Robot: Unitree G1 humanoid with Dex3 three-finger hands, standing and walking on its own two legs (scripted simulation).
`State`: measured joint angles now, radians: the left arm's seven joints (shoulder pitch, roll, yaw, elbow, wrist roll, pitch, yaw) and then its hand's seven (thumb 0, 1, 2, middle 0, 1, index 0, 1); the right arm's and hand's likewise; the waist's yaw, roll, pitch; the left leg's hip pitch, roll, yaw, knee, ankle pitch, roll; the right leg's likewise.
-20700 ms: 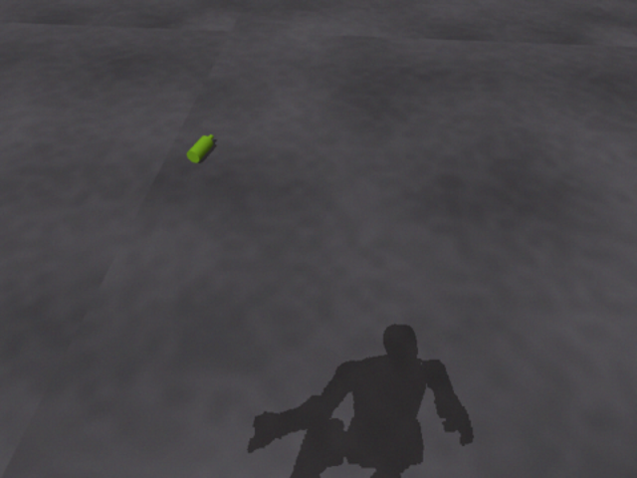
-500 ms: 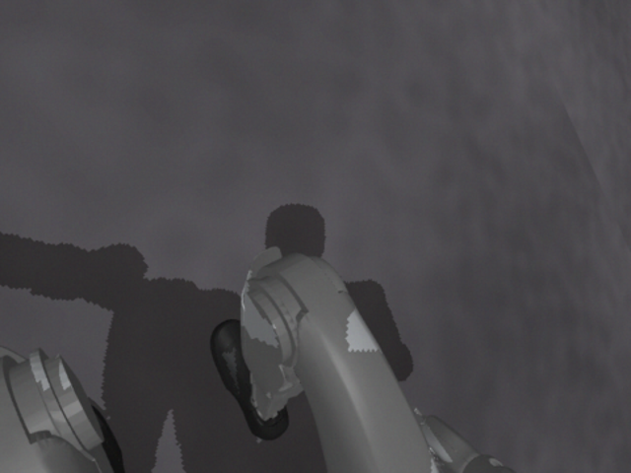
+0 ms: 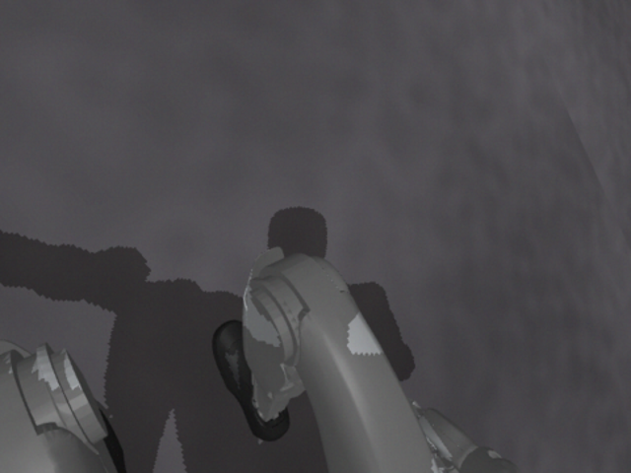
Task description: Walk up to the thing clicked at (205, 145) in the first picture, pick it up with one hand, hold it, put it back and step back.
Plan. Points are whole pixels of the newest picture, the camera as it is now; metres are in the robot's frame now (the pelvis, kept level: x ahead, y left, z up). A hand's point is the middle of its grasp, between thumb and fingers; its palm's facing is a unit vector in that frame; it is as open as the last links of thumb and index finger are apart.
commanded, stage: close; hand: left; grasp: from above
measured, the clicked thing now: out of the picture +0.48 +0.33 -0.27
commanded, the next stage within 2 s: settle in 0.94 s
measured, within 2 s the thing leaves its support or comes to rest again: leaves its support in 1.38 s
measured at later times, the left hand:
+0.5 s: hand out of the picture +0.46 +0.34 -0.25, palm faces -0.44 -0.15 -0.89, open 10.1 cm
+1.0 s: hand out of the picture +0.46 +0.34 -0.24, palm faces -0.43 -0.16 -0.89, open 9.7 cm
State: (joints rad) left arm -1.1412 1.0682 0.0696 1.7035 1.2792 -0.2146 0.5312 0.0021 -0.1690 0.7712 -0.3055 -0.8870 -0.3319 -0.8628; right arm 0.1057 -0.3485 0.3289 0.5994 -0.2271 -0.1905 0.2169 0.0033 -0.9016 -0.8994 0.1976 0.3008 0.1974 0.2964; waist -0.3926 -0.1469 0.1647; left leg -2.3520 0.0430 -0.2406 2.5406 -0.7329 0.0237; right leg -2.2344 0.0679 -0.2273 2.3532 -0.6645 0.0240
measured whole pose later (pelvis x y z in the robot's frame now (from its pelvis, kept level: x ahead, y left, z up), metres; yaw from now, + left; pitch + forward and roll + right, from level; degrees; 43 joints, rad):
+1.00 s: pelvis +0.00 +0.00 +0.00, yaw +0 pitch +28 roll -15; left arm -1.15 1.09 0.06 1.71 1.27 -0.22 0.54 0.02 0.11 0.32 -0.68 -0.50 -0.73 -0.46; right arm 0.11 -0.36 0.35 0.59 -0.23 -0.20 0.21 0.00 -0.90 -0.90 0.20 0.30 0.20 0.30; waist -0.40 -0.15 0.18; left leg -2.35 0.05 -0.24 2.54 -0.72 0.03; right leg -2.23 0.07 -0.23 2.34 -0.65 0.03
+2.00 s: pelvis +0.00 +0.00 +0.03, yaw +5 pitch +34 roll -11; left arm -1.02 0.84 0.04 1.31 1.20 -0.15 0.20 0.01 0.09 0.22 -0.84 -0.29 -0.88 -0.25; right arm 0.18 -0.31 0.16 0.62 -0.12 -0.02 0.16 0.00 -0.91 -0.90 0.20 0.30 0.20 0.30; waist -0.28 -0.01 0.00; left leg -2.33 0.02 -0.14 2.40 -0.68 0.02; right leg -2.24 0.03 -0.15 2.29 -0.66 0.01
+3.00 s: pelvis +0.00 +0.00 +0.23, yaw +12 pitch +28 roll -5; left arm -0.52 0.56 -0.08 0.78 1.00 -0.06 0.05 0.01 0.13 0.21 -0.80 -0.30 -0.84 -0.27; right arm 0.17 -0.25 0.01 0.66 0.02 0.05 -0.01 0.01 -0.90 -0.90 0.20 0.30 0.20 0.30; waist -0.10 0.04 -0.17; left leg -1.64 0.02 -0.04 1.74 -0.60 0.03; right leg -1.59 0.03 -0.05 1.68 -0.59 0.01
